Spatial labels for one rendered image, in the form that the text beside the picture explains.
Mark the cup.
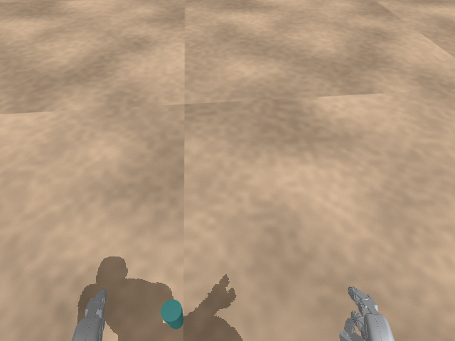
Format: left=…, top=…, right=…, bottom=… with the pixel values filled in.
left=161, top=299, right=183, bottom=329

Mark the left robot hand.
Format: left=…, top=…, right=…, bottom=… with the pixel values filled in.
left=72, top=289, right=107, bottom=341

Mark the right robot hand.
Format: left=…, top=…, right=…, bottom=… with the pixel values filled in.
left=339, top=286, right=395, bottom=341

